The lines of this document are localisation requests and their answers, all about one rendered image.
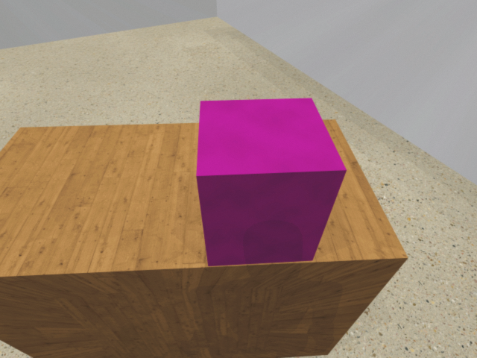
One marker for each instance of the carton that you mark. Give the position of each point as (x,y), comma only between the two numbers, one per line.
(268,174)

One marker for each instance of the pedestal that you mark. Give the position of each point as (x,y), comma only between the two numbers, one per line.
(102,254)

